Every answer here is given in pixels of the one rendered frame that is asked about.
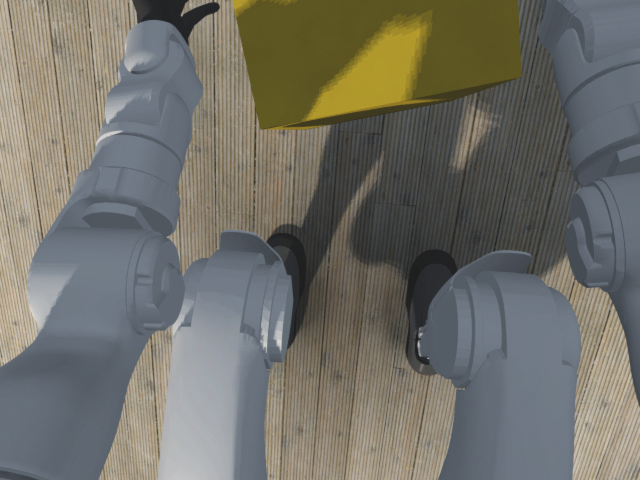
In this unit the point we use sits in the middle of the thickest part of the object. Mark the robot left hand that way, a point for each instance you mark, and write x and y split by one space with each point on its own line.
170 11

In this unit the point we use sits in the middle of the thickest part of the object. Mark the right robot upper arm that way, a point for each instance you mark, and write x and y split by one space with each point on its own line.
603 247

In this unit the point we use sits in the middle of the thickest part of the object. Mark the left robot shin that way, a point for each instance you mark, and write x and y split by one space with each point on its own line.
237 240

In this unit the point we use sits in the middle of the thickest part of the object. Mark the left robot forearm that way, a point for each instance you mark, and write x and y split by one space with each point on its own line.
140 152

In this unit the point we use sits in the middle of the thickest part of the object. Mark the right robot forearm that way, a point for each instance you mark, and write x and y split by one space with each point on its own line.
595 47

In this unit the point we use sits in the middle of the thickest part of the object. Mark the left robot upper arm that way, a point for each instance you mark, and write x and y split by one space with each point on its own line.
97 295

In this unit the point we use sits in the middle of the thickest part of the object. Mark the carton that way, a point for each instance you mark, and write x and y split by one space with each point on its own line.
313 63

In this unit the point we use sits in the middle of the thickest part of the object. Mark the left robot foot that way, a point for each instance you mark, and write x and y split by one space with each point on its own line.
292 253

